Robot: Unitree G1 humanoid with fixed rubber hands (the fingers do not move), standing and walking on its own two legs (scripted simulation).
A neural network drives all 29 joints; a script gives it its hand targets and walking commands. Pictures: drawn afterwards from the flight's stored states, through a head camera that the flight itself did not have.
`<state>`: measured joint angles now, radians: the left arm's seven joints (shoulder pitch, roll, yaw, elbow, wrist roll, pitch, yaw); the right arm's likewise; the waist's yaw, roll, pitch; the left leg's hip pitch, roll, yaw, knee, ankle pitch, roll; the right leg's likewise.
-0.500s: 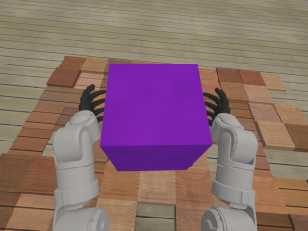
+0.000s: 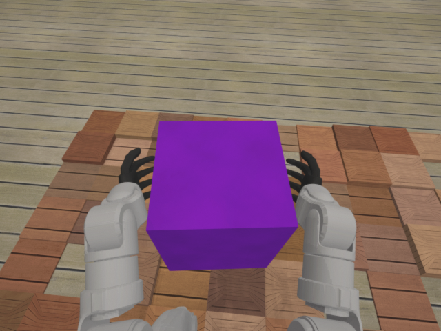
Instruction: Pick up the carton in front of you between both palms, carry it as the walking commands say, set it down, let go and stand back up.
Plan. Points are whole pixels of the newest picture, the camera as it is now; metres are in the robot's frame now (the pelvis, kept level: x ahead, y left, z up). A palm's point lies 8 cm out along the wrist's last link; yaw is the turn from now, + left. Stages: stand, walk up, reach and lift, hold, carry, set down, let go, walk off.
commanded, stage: carry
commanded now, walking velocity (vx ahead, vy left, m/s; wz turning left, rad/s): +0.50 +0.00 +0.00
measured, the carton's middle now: (218, 201) +0.34 +0.03 +0.02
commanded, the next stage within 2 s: none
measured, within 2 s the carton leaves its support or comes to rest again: neither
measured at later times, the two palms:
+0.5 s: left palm (176, 33) +0.72 +0.16 +0.17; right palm (300, 35) +0.74 -0.14 +0.17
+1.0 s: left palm (186, 23) +1.01 +0.19 +0.07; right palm (274, 26) +1.00 -0.11 +0.08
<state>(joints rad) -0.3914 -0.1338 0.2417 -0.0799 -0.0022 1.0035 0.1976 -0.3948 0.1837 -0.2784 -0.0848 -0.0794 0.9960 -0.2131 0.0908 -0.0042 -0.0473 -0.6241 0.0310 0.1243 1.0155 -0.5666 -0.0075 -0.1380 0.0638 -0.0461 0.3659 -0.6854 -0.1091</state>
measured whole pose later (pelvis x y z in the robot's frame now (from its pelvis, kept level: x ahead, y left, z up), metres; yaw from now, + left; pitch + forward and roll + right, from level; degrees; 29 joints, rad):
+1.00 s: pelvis +0.72 +0.05 +0.02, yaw +1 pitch +6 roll -2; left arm -0.21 -0.14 0.15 -0.18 0.05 1.01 0.15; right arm -0.18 0.14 -0.16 -0.20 -0.02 0.99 -0.13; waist -0.03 0.01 -0.05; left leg -0.19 -0.01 0.11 0.33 -0.32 0.07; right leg -0.62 -0.05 -0.08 0.90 -0.29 0.03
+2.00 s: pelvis +1.39 +0.03 +0.00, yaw +0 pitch +3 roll -1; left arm -0.54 -0.12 0.27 0.01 0.02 0.97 0.21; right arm -0.50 0.10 -0.28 -0.05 -0.03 0.97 -0.23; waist 0.07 0.05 0.00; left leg -0.19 0.03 0.07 0.98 -0.44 0.03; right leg -0.51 0.01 -0.21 0.60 0.11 -0.15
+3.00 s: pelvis +2.07 +0.00 -0.01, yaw +2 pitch +5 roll +2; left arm -0.23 -0.15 0.18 -0.19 0.01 0.99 0.16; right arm -0.23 0.15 -0.18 -0.20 -0.02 0.99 -0.17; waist 0.03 0.00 -0.09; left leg -0.50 0.04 0.08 0.98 -0.34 -0.01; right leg -0.27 -0.03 -0.16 0.36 -0.19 -0.07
